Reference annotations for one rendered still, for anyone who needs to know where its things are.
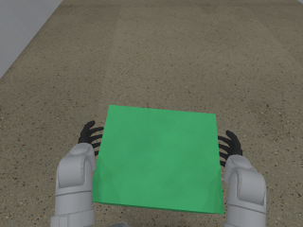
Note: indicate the carton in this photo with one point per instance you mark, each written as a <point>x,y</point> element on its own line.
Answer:
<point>159,159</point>

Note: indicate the right robot hand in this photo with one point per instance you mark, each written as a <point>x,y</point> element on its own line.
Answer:
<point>233,149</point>

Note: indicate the right robot forearm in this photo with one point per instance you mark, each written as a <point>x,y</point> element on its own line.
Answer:
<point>246,194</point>

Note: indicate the left robot forearm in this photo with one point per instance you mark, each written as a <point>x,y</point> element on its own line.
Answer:
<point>74,183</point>

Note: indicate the left robot hand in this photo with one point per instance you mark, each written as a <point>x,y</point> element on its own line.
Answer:
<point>86,133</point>

